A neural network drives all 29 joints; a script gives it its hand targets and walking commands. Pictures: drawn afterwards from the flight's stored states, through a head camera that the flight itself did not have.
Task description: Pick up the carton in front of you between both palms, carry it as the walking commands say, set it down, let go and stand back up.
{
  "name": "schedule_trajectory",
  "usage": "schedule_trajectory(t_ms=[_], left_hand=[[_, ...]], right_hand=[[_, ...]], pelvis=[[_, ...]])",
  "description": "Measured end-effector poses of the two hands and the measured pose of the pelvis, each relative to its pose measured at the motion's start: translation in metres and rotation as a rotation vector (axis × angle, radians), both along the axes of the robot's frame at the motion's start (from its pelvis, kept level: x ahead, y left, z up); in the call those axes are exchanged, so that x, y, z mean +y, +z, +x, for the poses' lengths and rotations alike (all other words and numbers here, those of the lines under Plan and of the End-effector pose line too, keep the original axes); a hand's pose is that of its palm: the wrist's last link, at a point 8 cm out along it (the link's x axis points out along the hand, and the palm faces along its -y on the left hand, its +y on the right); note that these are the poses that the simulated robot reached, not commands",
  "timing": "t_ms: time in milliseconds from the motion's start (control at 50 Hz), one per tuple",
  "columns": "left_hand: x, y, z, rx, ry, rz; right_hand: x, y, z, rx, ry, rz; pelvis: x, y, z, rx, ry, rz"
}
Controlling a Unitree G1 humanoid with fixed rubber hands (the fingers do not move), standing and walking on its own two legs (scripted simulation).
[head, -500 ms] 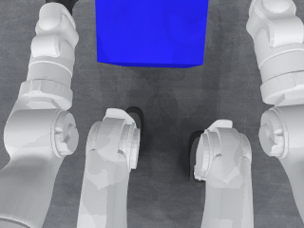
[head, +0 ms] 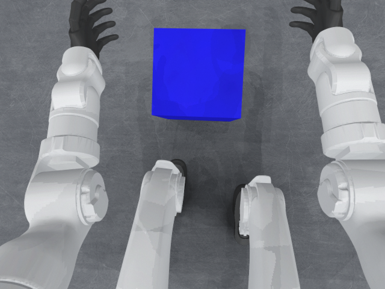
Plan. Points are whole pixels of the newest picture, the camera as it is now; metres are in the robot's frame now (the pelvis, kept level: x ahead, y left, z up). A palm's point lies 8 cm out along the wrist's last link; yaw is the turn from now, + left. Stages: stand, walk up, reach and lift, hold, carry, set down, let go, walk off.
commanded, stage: set down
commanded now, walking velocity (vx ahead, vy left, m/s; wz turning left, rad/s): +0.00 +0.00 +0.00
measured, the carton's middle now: (199, 83) +0.50 +0.08 -0.39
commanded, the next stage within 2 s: let go in 0.34 s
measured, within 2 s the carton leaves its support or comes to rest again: neither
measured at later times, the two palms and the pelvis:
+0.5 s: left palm (23, 19) +0.48 +0.26 +0.03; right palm out of the picture +0.54 -0.14 +0.03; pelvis +0.03 +0.01 +0.13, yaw +0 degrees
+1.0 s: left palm out of the picture +0.32 +0.26 +0.15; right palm out of the picture +0.37 -0.19 +0.14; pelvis +0.09 +0.01 +0.24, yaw +2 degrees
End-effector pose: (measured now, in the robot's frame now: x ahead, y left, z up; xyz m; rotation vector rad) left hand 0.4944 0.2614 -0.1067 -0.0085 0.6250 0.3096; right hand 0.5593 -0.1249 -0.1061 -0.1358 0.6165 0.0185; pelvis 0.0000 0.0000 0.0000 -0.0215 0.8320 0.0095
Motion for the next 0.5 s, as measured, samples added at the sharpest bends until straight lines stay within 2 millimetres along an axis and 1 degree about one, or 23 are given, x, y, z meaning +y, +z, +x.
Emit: schedule_trajectory(t_ms=[100,300,420,460,500], left_hand=[[0.003,0.033,-0.001,-0.002,-0.006,-0.007],[0.001,0.096,-0.003,-0.007,-0.016,-0.007],[0.0,0.124,-0.007,0.004,-0.034,0.004],[-0.001,0.131,-0.01,0.016,-0.056,0.014],[-0.001,0.137,-0.017,0.036,-0.086,0.028]], right_hand=[[-0.001,0.034,0.001,0.003,0.004,0.0],[-0.006,0.098,-0.001,0.003,0.01,0.003],[-0.008,0.127,-0.005,0.012,0.01,-0.006],[-0.009,0.134,-0.011,0.017,0.004,-0.02],[-0.011,0.14,-0.021,0.028,-0.006,-0.04]], pelvis=[[0.001,0.029,0.006,0.005,0.004,-0.001],[0.004,0.086,0.015,-0.007,0.004,-0.003],[0.007,0.115,0.02,-0.022,0.002,-0.001],[0.007,0.124,0.023,-0.029,0.002,-0.002],[0.008,0.134,0.027,-0.041,0.002,-0.004]])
